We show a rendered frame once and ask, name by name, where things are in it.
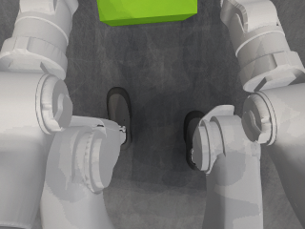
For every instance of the robot right forearm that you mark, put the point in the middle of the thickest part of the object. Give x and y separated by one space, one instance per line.
259 43

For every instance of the right robot upper arm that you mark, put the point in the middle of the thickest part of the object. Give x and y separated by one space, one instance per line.
275 118

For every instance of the left robot shin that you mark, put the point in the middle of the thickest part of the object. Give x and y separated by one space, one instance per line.
111 129

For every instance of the carton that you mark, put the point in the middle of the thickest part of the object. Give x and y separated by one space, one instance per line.
136 12

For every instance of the left robot thigh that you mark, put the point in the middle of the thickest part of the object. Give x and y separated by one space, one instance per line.
79 167

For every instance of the left robot upper arm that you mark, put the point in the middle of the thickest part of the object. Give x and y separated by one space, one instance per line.
33 108

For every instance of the robot left forearm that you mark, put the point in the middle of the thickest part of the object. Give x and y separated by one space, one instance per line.
40 38

